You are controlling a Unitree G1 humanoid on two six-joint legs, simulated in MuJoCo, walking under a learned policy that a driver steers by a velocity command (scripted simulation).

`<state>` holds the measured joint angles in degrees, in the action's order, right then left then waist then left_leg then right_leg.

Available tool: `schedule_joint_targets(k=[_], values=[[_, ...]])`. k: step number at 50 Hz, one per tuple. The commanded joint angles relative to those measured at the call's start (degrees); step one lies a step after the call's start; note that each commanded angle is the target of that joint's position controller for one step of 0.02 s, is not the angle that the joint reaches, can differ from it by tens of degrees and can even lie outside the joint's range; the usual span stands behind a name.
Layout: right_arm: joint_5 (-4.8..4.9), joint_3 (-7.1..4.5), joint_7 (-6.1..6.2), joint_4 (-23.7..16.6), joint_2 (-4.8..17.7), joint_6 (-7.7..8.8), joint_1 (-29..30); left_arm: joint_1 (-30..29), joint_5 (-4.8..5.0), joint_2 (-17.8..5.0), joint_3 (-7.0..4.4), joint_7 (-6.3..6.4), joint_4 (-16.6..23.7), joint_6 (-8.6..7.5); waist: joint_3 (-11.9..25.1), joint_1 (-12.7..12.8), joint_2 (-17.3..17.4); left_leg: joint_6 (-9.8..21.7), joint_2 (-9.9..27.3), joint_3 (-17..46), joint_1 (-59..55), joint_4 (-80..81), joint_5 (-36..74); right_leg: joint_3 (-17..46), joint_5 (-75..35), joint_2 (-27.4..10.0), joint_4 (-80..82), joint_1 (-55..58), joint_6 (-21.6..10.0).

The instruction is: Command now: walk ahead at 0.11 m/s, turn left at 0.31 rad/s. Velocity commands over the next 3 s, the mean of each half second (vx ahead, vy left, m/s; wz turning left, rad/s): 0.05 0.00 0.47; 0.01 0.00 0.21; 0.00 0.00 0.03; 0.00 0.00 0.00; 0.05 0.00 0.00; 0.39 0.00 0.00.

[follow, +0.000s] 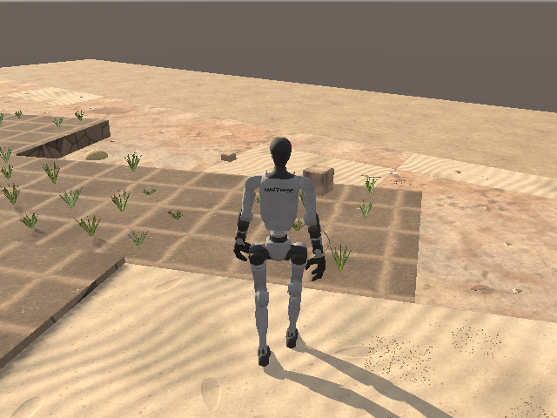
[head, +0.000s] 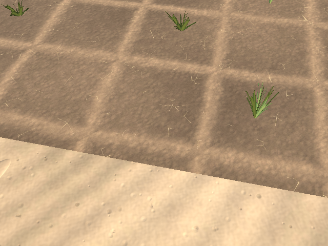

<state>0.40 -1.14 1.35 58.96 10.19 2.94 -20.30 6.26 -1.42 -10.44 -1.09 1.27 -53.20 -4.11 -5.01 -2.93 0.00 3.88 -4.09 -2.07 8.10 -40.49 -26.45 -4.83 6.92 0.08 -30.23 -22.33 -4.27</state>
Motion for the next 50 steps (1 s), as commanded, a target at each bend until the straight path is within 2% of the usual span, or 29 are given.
schedule_joint_targets(k=[1, 2, 3, 4, 5, 7, 11, 16, 18, 19, 20, 21, 22, 23, 24, 25, 26, 28, 32, 36, 39, 41, 42, 43, 44, 45, 46, 48, 50], values=[[-0.64, -2.75, 0.85, -2.6, 8.2, -1.72, -5.2, 13.3, 1.74, -11.2, -3.11, 0.43, 1.1, 1.16, 18.2, 4.6, -5.1, -0.8, 1.2, 3.5, 17.8, -30.6, -11.0, 20.6, -46.7, -24.8, 6.1, 26.4, -14.5], [-1.55, -3.05, 0.36, -3.4, 7.5, -2.31, -2.0, 8.8, 1.32, -8.5, -2.38, 0.81, 2.2, 1.63, 12.2, 3.5, -3.5, -1.3, 3.0, 3.7, 19.2, -30.5, -7.0, 17.1, -33.5, -21.8, 9.5, 19.5, -12.5], [-1.82, -3.25, -0.1, -4.0, 6.5, -2.98, -0.3, 6.3, 0.81, -6.9, -1.91, 1.43, 2.7, 2.02, 7.4, 2.3, -3.9, -2.1, 4.7, 3.8, 19.0, -28.6, -3.6, 13.2, -24.5, -19.2, 12.7, 13.0, -10.4], [-2.14, -3.41, -0.44, -4.6, 5.9, -3.84, 0.1, 5.2, 0.49, -6.3, -1.78, 2.02, 2.9, 2.32, 5.5, 1.3, -5.7, -2.9, 5.5, 3.3, 17.6, -27.1, -0.8, 10.1, -18.1, -17.0, 14.6, 8.5, -9.0], [-2.34, -3.4, -0.64, -4.4, 5.2, -4.6, -0.9, 4.7, 0.05, -6.4, -1.84, 2.26, 3.2, 2.52, 5.5, 0.9, -6.1, -3.7, 4.8, 2.0, 16.2, -27.6, 0.8, 7.9, -15.8, -15.9, 15.1, 6.2, -8.9], [-2.08, -3.57, -0.73, -5.0, 4.7, -5.64, -1.2, 4.7, -0.18, -7.2, -2.07, 2.27, 3.7, 2.42, 6.9, 0.4, -5.3, -4.4, 4.7, 1.2, 15.9, -25.3, 1.7, 5.7, -12.8, -16.0, 15.4, 5.5, -9.5], [-2.15, -3.31, -1.35, -8.4, 4.9, -7.04, 3.6, 4.2, -0.34, -9.2, -2.68, 1.88, 4.3, 2.66, 7.5, 1.4, -7.1, -4.3, 6.5, 0.0, 16.1, -15.2, 3.8, 3.7, -1.0, -17.1, 16.4, 6.2, -9.2], [-1.52, -3.47, -2.64, -12.4, 6.6, -7.24, 6.9, 4.4, -0.64, -12.1, -3.78, 0.87, 5.0, 4.01, 8.6, 3.0, -7.2, -2.5, 6.0, -2.8, 11.2, -5.3, 1.9, 2.5, 6.1, -19.9, 14.6, 7.2, -7.7], [-1.33, -3.54, -2.86, -13.0, 6.6, -6.8, 5.0, 3.7, -0.32, -13.2, -4.3, 0.7, 5.3, 4.58, 8.6, 1.9, -6.2, -1.1, 5.2, -3.9, 6.5, 2.4, 4.2, 0.9, 7.8, -20.1, 11.6, 6.0, -5.0], [-1.39, -3.68, -2.79, -12.7, 7.0, -6.33, 2.8, 4.2, -0.29, -13.2, -4.53, 0.56, 5.1, 4.97, 8.1, 0.9, -4.0, -0.1, 4.6, -3.0, 2.1, 9.0, 7.7, -1.2, 8.5, -19.2, 7.9, 3.3, -2.1], [-1.73, -4.17, -2.54, -12.6, 9.1, -5.53, 1.6, 6.4, -0.41, -11.7, -4.61, 0.15, 4.4, 5.71, 6.1, 0.6, 3.6, 1.4, 8.0, 5.3, 0.4, 20.0, 8.8, -5.1, 13.4, -15.4, -1.4, -0.4, 2.0], [-1.95, -5.86, -1.84, -14.9, 17.6, -5.08, 2.8, 7.2, 0.2, -6.6, -3.44, -0.15, 7.7, 6.22, 3.6, 2.2, 20.9, 7.1, 24.8, 30.8, -0.6, 27.4, 15.8, -9.4, 28.7, -4.3, -15.8, -14.3, 7.4], [-2.41, -6.61, -0.92, -14.0, 18.8, -5.06, 0.1, -0.6, -0.38, -8.3, -3.45, 0.54, 9.5, 6.85, 0.7, -1.5, 13.3, 12.0, 26.1, 30.8, 6.4, 28.5, 22.4, 0.8, 27.9, -2.1, -25.3, -14.6, 7.2], [-2.31, -6.05, -0.18, -13.9, 16.5, -4.97, 2.1, -0.2, 0.43, -7.8, -3.35, 0.45, 9.7, 7.04, 0.9, 1.2, 9.3, 11.4, 22.3, 25.1, 7.4, 27.0, 21.6, 3.9, 22.7, -2.7, -28.5, -13.3, 6.9], [-1.84, -5.45, -0.05, -14.7, 14.5, -4.98, 6.2, 1.6, 0.94, -8.1, -3.48, 0.18, 8.8, 6.64, 0.9, 3.4, 7.5, 9.2, 18.3, 20.5, 7.5, 26.3, 20.2, 5.1, 17.1, -2.9, -28.5, -12.7, 6.2], [-1.62, -5.08, -0.17, -16.0, 13.4, -4.9, 9.7, 3.4, 0.39, -8.9, -3.81, 0.02, 7.8, 6.18, 2.8, 4.6, 8.0, 7.9, 15.7, 17.6, 4.8, 25.4, 22.9, 5.1, 13.7, -2.2, -29.4, -12.8, 5.5], [-1.27, -4.54, -0.27, -17.0, 11.6, -4.62, 10.9, 5.6, -0.48, -9.6, -4.06, -0.25, 6.5, 6.01, 5.1, 4.8, 7.8, 8.1, 14.5, 15.4, 2.6, 24.3, 29.4, 4.4, 12.1, -1.8, -31.3, -11.7, 5.4], [-0.87, -3.94, -0.62, -16.8, 10.1, -3.91, 8.7, 6.4, -0.34, -9.1, -4.1, -0.51, 6.2, 6.2, 8.4, 4.3, 5.0, 8.7, 14.7, 14.4, -1.3, 22.9, 37.7, 4.6, 12.1, -1.6, -32.7, -10.5, 5.7], [-1.22, -3.53, -0.08, -15.5, 10.2, -3.25, 5.2, 4.8, 0.29, -7.9, -3.4, -0.16, 6.8, 7.09, 7.5, 2.4, 5.9, 9.2, 15.7, 15.4, -5.8, 23.1, 37.6, 5.3, 13.3, -2.1, -24.5, -9.7, 6.5], [-1.74, -3.09, 0.01, -14.7, 10.8, -3.41, 5.3, 4.2, 0.61, -7.5, -2.81, 0.24, 7.0, 7.16, 6.4, 1.2, 6.7, 9.6, 15.9, 16.1, -3.6, 22.5, 35.3, 4.9, 16.4, -1.5, -14.5, -2.6, 5.5], [-1.96, -2.75, -0.16, -14.1, 11.1, -3.48, 6.9, 5.8, 1.22, -7.5, -2.57, 0.8, 6.3, 6.78, 6.2, 1.6, 6.7, 9.4, 15.7, 17.1, -0.8, 21.5, 36.7, 4.2, 17.2, -0.3, -7.2, 4.0, 4.4], [-1.47, -2.34, 0.0, -13.5, 10.7, -3.54, 8.9, 8.7, 1.29, -6.6, -2.22, 1.09, 5.0, 6.21, 6.4, 3.7, 5.2, 7.4, 14.4, 16.8, 0.9, 19.6, 36.1, 3.6, 10.5, 0.2, 4.1, 10.4, 3.5], [-1.1, -2.07, 0.12, -13.2, 10.1, -3.48, 9.3, 10.2, 0.89, -6.3, -1.93, 1.21, 4.3, 5.56, 6.6, 4.8, 3.6, 5.0, 13.5, 16.4, 3.9, 18.9, 33.3, 5.2, 1.3, -1.2, 12.0, 16.3, 3.1], [-0.93, -1.32, -0.01, -13.3, 7.9, -3.11, 8.4, 10.6, -0.11, -8.4, -2.02, 1.43, 4.1, 4.68, 7.9, 3.6, -0.3, 2.1, 11.1, 15.1, 7.1, 17.2, 27.4, 11.8, -2.6, -7.1, 15.0, 21.2, 2.1], [-0.55, -1.24, -0.29, -12.8, 6.6, -3.02, 4.9, 7.6, -0.18, -12.5, -2.46, 1.31, 4.8, 4.17, 7.1, -0.6, -7.0, 0.4, 4.9, 10.0, 8.5, 16.9, 16.8, 18.4, -11.8, -13.8, 14.3, 20.0, -0.7], [-0.93, -1.09, -0.12, -11.0, 6.9, -3.54, 5.8, 4.4, 0.53, -10.4, -1.97, 0.57, 4.8, 4.02, 5.7, 0.3, -8.2, -0.3, 3.8, 8.6, 2.5, 19.4, 13.3, 17.8, -10.4, -14.6, 13.6, 12.7, -2.8], [-1.24, -1.16, -0.12, -10.2, 7.6, -3.68, 6.7, 2.9, 0.49, -8.3, -1.33, 0.12, 4.9, 3.74, 4.9, 0.4, -7.6, -0.6, 4.5, 9.4, -0.5, 20.8, 16.5, 15.9, -5.3, -11.9, 14.3, 10.9, -1.4], [-1.11, -1.75, -0.33, -9.0, 9.5, -3.37, 8.2, 4.7, 0.72, -8.5, -1.27, 0.25, 3.6, 3.49, 4.3, 2.0, -6.9, -0.5, 5.8, 10.3, -1.8, 21.0, 21.8, 12.7, -1.2, -7.7, 14.6, 11.5, 1.1], [-1.12, -1.55, -0.4, -7.4, 8.8, -3.04, 7.3, 6.7, 1.07, -8.5, -1.3, 0.61, 1.9, 3.39, 4.0, 2.3, -4.6, -0.5, 6.7, 10.8, -0.5, 21.8, 22.8, 11.7, -0.8, -6.7, 14.2, 13.5, 1.3]])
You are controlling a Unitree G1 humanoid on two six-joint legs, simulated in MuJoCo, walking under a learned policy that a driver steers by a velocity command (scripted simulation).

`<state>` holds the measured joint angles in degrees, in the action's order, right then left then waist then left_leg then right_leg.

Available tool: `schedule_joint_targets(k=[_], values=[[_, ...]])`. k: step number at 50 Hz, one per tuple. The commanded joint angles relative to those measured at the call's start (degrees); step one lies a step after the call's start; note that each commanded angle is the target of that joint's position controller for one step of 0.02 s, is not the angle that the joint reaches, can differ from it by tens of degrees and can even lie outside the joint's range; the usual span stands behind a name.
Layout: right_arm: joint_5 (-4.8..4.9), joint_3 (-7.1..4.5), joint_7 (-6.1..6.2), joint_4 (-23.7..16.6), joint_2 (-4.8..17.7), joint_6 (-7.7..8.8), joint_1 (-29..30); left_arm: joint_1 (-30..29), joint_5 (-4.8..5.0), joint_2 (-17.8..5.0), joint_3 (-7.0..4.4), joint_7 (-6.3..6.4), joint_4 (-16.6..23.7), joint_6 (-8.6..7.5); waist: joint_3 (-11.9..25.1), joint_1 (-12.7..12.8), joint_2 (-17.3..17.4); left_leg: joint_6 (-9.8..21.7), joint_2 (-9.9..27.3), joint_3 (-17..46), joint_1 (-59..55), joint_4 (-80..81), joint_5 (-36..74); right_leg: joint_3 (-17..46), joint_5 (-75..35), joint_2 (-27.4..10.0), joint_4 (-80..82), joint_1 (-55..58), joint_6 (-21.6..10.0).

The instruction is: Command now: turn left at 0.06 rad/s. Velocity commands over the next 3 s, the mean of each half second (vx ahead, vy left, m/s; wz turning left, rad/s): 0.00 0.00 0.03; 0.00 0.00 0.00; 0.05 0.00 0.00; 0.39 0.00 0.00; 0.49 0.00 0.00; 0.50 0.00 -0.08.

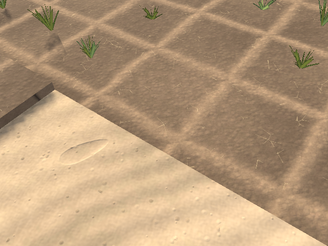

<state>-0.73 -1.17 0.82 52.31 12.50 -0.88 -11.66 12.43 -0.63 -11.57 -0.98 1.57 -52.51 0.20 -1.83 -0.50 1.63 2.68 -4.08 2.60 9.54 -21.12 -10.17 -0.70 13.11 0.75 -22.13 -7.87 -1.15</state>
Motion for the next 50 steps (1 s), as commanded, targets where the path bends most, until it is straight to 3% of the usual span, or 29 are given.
schedule_joint_targets(k=[1, 3, 9, 21, 50], values=[[0.07, -1.33, 0.25, 0.3, 5.9, 0.91, -1.7, 1.0, 0.25, -7.1, -1.37, 0.31, 0.6, -0.88, 0.5, 0.1, -4.6, 0.5, 6.7, 6.2, -1.1, 3.1, 6.0, 7.4, -6.7, -7.3, 5.8, -0.1, -2.0], [0.13, -1.12, 0.5, 2.0, 5.3, 0.94, -1.9, 1.2, 0.08, -6.6, -1.21, 0.28, -0.3, -0.8, -0.2, 0.4, -2.8, 0.2, 6.7, 6.3, -0.3, 4.0, 5.0, 7.4, -5.4, -7.3, 5.8, 0.2, -2.3], [0.19, -0.78, 0.84, 6.0, 5.1, 0.97, -2.4, 1.2, 0.0, -6.4, -0.9, 0.29, -3.1, -0.9, -0.7, 0.5, -1.5, 0.0, 7.1, 6.4, -0.5, 4.8, 4.7, 7.3, -4.1, -6.8, 6.2, -0.2, -2.5], [0.27, 0.31, 1.28, 11.2, 4.2, 0.98, -4.4, 3.5, 0.04, -4.7, 0.32, 0.44, -8.0, -0.96, -1.2, 0.2, -2.0, 0.0, 7.7, 5.9, -0.9, 4.3, 4.8, 7.1, -4.4, -6.0, 6.2, -0.9, -2.5], [0.38, 1.54, 1.88, 15.0, 0.8, 0.99, -7.5, 8.7, 0.03, -1.6, 1.29, 0.98, -12.1, -1.21, -2.2, 0.4, -1.7, -0.5, 8.0, 4.7, 0.0, 2.5, 5.6, 7.1, -7.5, -5.5, 5.2, -1.0, -2.8]])
Over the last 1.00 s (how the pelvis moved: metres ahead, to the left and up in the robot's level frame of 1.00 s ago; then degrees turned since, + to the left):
0.01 0.02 0.02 21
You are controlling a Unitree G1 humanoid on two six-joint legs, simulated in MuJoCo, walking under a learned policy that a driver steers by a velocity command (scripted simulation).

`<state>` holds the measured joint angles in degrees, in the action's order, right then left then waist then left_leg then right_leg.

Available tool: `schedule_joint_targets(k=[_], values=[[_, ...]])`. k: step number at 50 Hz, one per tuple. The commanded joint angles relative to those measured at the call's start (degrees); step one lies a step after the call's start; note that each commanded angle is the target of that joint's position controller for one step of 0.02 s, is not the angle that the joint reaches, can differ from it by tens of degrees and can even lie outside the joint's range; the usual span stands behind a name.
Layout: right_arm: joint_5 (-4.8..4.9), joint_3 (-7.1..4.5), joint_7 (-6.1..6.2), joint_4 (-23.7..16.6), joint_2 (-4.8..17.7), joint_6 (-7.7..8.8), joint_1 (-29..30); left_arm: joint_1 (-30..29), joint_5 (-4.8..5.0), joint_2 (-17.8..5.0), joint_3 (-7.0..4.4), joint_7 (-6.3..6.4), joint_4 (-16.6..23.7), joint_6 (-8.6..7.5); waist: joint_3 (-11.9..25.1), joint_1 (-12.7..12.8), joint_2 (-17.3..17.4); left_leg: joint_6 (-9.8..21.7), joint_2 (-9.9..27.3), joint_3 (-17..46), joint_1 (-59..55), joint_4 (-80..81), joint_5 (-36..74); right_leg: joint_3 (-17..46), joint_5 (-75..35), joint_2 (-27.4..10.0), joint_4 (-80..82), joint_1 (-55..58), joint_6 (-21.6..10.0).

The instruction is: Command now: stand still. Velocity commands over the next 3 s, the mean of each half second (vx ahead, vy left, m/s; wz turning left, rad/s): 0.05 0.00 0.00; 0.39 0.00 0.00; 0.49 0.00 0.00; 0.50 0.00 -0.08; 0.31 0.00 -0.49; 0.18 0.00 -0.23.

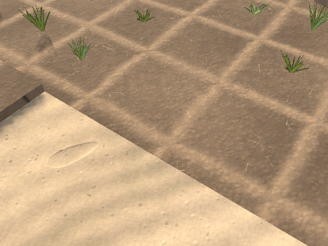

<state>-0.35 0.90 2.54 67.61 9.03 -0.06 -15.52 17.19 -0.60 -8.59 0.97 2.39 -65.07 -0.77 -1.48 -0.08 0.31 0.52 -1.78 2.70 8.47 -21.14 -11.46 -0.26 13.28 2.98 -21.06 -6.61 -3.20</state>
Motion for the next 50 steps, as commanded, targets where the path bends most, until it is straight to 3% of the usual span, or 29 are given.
schedule_joint_targets(k=[1, 17, 18, 20, 22, 23, 25, 28, 32, 34, 35, 36, 37, 38, 39, 40, 41, 43, 45, 50], values=[[0.0, -0.51, 0.18, -0.3, 4.2, 0.16, -3.7, 4.1, 0.0, -4.5, -0.65, 0.17, 0.4, -0.24, -2.6, 0.0, -0.4, 1.6, 5.7, 4.6, 1.1, 2.5, 6.9, 6.6, -7.7, -7.7, 4.1, -2.2, -0.8], [0.02, -0.4, 0.37, 0.1, 3.3, 0.1, -5.2, 5.6, 0.02, -3.7, -0.68, 0.31, 0.1, -0.41, -3.0, 0.0, -0.4, 1.2, 5.8, 4.1, 1.3, 1.7, 6.8, 6.7, -9.5, -7.7, 4.1, -1.8, -1.0], [-0.07, -0.3, 0.36, 0.2, 2.9, 0.06, -5.5, 6.0, -0.04, -3.5, -0.63, 0.28, 0.0, -0.39, -1.9, 0.2, -0.5, 1.3, 5.4, 3.8, 1.0, 1.9, 3.8, 6.9, -4.2, -7.3, 5.0, -1.4, -1.1], [-0.52, -0.63, 0.23, -0.5, 3.4, -0.06, -4.9, 6.8, -0.05, -5.9, -1.63, 0.22, 0.1, 0.06, -3.3, 0.9, -2.9, 1.9, 2.4, 1.2, 4.2, -2.1, -6.0, 9.3, 11.7, -7.2, 7.0, -2.1, -2.7], [-1.52, -0.9, -0.47, -2.7, 3.2, -0.03, -2.3, 10.5, -0.04, -8.2, -2.96, 0.03, -0.4, 0.77, -6.5, 2.8, -7.2, 2.6, -0.8, -2.9, 13.8, -11.9, -15.8, 17.8, 31.0, -12.3, 11.5, -1.7, -7.1], [-2.15, -0.81, -0.91, -4.1, 2.6, 0.26, -0.6, 12.1, -0.2, -8.6, -3.42, -0.1, -0.7, 0.87, -9.2, 3.6, -8.1, 2.8, -0.1, -4.8, 17.8, -16.4, -16.0, 22.3, 35.4, -16.2, 13.9, -2.3, -9.6], [-2.25, -1.17, -1.64, -6.8, 3.0, 1.31, 2.9, 13.5, -0.94, -8.2, -3.81, -0.38, -0.7, 0.21, -11.9, 4.2, -6.5, 3.0, 3.3, -4.2, 24.5, -25.5, -15.9, 27.3, 32.1, -20.7, 16.6, -2.2, -12.8], [-1.66, -1.97, -2.74, -8.8, 3.8, 3.1, 3.8, 11.9, -0.87, -8.4, -4.22, -0.63, 0.3, -1.52, -9.3, 2.3, -3.3, 2.8, 5.2, -3.5, 27.3, -26.4, -12.7, 22.2, 20.0, -19.3, 15.4, 2.1, -11.9], [-0.83, -2.74, -3.5, -11.2, 3.8, 3.55, 4.9, 10.5, -0.62, -8.9, -4.42, -0.74, 1.3, -2.8, -6.9, 1.1, -6.1, 2.8, 3.3, -6.6, 16.4, -16.5, -8.4, 14.0, 11.2, -15.6, 12.3, -2.6, -9.8], [-0.46, -3.1, -3.42, -9.9, 3.2, 3.56, -0.8, 8.5, -0.08, -9.3, -4.54, -1.01, 1.9, -2.96, -6.3, -2.2, -5.3, 3.0, 0.9, -9.4, 3.4, -9.3, -2.5, 10.6, 9.5, -13.8, 7.7, -10.3, -8.5], [-0.46, -3.79, -3.13, -8.1, 4.1, 3.71, -6.1, 8.5, -0.24, -8.9, -4.36, -1.16, 2.1, -3.23, -4.8, -4.3, -3.5, 3.0, -0.7, -9.6, -5.2, -7.0, -3.3, 8.8, 5.8, -12.0, 2.3, -14.5, -7.5], [-0.76, -4.9, -2.54, -6.2, 6.8, 4.3, -13.4, 8.1, -0.58, -7.1, -3.71, -1.51, 2.7, -3.84, -1.7, -7.4, 1.6, 3.9, 3.4, -3.5, -14.7, -3.2, -7.1, 4.4, 2.1, -8.5, -9.2, -19.2, -5.7], [-1.37, -6.37, -1.94, -5.4, 13.4, 4.64, -21.5, 7.4, -0.04, -1.8, -2.27, -2.19, 5.6, -4.31, 2.6, -9.1, 16.7, 8.8, 19.9, 22.6, -21.9, 9.3, -25.3, -4.1, 11.1, -1.0, -30.2, -29.1, -2.1], [-0.98, -6.36, -2.06, -3.8, 13.0, 3.67, -22.6, 6.4, -1.36, -6.1, -3.52, -2.64, 6.8, -4.01, 0.8, -7.3, 14.8, 12.9, 24.6, 37.5, -17.4, 15.0, -34.6, -1.2, 17.8, -0.2, -42.8, -34.8, -2.7], [-0.94, -5.66, -2.23, -6.3, 10.8, 3.47, -14.7, 4.1, -1.91, -6.8, -3.77, -3.15, 7.4, -3.76, -4.9, -3.5, 6.8, 12.7, 23.6, 32.5, -11.3, 14.1, -34.8, 1.1, 12.5, -4.6, -47.8, -37.0, -3.5], [-0.78, -5.17, -2.69, -8.3, 9.0, 3.98, -9.3, 2.4, -1.69, -5.6, -3.5, -3.7, 7.5, -4.0, -6.8, -2.0, 2.3, 11.9, 21.1, 25.8, -6.4, 14.3, -26.6, 2.1, 6.8, -6.5, -47.1, -35.8, -3.4], [-0.71, -4.8, -2.77, -9.1, 8.1, 4.57, -6.9, 2.5, -1.27, -4.6, -3.47, -3.96, 7.3, -4.15, -6.6, -0.2, 1.2, 10.6, 18.4, 19.7, -3.8, 14.9, -17.7, 2.2, 3.0, -7.8, -44.8, -32.9, -2.9], [-0.65, -3.83, -2.4, -8.4, 5.6, 5.58, -7.9, 3.5, -1.63, -4.8, -3.74, -4.24, 6.8, -3.34, -4.8, 1.3, 1.9, 9.2, 14.7, 11.4, -3.8, 14.6, -3.5, 0.8, -0.1, -8.3, -42.5, -29.9, -1.5], [-0.52, -3.54, -2.1, -6.9, 5.5, 6.15, -11.6, 1.4, -1.46, -5.1, -4.07, -4.36, 7.6, -2.51, -4.3, 1.4, 2.7, 9.3, 13.6, 7.0, -6.2, 13.8, 8.2, -0.9, -1.8, -7.9, -41.3, -31.9, -0.6], [-0.61, -2.77, -1.97, -6.1, 5.0, 6.33, -15.6, -12.6, -1.15, -4.0, -3.56, -4.49, 13.0, -1.89, -6.3, -0.7, 3.3, 9.7, 11.7, 1.1, -7.0, 13.5, 24.0, -4.5, -7.5, -6.8, -29.8, -35.5, 0.9]])
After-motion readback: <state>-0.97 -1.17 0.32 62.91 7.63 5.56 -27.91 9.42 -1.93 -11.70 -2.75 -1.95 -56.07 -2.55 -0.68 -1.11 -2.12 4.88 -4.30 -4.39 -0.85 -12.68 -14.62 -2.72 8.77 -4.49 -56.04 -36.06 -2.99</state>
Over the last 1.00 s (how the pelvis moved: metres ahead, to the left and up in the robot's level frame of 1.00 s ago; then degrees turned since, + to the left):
0.01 -0.02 0.00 -1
